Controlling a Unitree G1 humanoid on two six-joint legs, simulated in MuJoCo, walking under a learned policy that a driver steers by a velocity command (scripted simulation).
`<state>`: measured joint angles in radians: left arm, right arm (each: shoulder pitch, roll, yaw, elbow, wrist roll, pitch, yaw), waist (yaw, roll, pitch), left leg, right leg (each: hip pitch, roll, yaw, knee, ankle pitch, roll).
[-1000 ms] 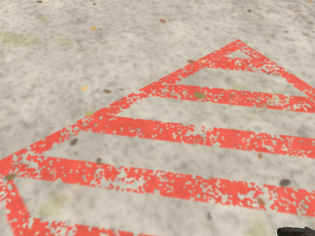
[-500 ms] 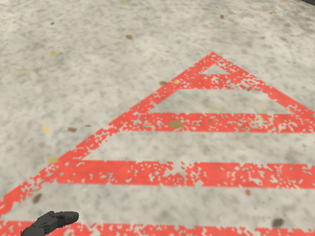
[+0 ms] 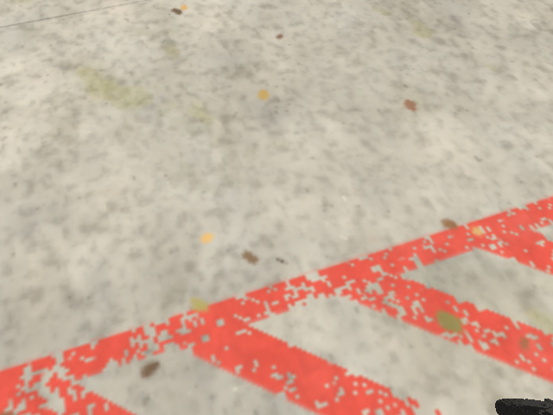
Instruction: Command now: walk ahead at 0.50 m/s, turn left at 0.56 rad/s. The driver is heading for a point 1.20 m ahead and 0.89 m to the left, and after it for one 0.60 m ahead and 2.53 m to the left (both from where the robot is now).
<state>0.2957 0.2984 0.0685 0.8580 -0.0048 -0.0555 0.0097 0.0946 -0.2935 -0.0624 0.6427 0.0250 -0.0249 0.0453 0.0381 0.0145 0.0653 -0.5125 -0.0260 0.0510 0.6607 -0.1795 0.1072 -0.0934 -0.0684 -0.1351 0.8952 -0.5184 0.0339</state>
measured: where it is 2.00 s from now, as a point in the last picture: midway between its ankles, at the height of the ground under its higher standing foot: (132, 240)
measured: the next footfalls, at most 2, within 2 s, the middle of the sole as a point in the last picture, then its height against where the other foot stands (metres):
right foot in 0.42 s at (341, 412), level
left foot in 0.96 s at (191, 343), level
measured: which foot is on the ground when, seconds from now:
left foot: down 0.00-0.44, up 0.46-0.94, down 0.96-1.00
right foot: up 0.00-0.40, down 0.42-0.94, up 0.96-1.00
